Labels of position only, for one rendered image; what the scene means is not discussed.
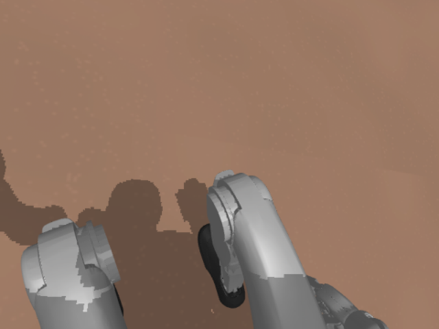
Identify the right robot foot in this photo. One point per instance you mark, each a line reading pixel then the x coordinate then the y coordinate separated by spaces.
pixel 211 263

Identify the right robot hand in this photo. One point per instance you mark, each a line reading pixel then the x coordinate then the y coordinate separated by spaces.
pixel 334 306

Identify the right robot arm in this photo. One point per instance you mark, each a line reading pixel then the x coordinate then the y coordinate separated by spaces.
pixel 361 319

